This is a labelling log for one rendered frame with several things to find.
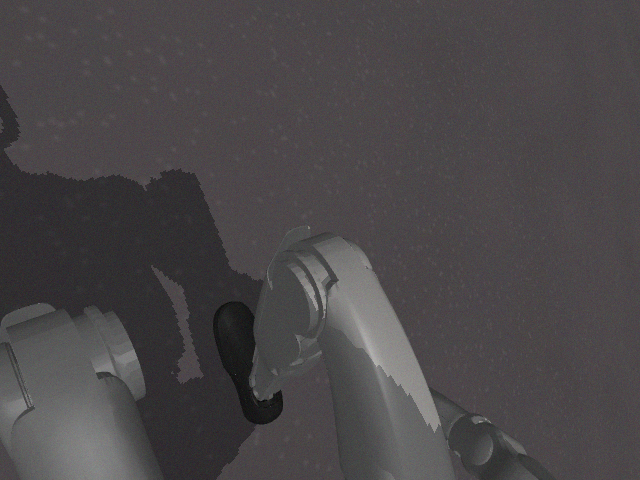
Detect right robot arm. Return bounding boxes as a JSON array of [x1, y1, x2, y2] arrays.
[[448, 413, 558, 480]]

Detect right robot hand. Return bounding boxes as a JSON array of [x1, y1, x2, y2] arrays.
[[428, 386, 470, 449]]

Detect right robot foot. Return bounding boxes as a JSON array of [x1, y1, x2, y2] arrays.
[[213, 301, 283, 424]]

